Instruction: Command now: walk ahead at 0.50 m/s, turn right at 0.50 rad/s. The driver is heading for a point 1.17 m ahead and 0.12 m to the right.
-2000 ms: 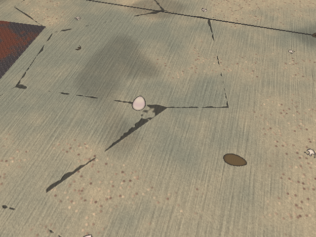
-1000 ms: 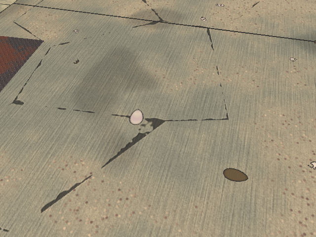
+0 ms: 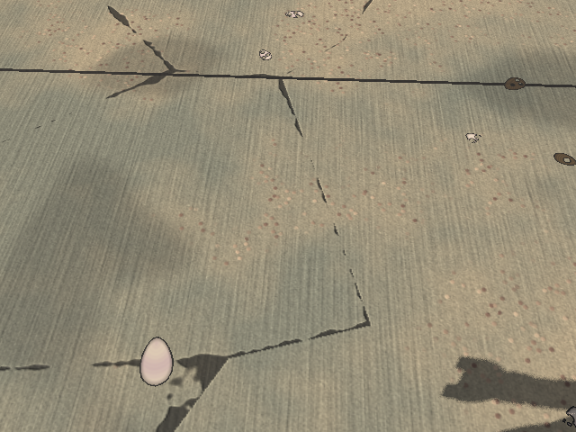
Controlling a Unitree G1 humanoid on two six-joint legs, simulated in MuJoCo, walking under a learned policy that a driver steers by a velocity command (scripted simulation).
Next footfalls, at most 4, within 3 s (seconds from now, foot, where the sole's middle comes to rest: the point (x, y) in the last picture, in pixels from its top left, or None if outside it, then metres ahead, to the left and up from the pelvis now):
0.42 left None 0.43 0.10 -0.76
0.92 right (396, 358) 0.60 -0.23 -0.76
1.40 left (324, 255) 0.89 -0.07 -0.76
1.88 right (408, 260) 0.87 -0.30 -0.76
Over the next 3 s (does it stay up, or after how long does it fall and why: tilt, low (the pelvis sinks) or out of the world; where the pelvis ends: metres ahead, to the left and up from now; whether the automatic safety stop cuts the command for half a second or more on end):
stays up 1.10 -0.07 0.01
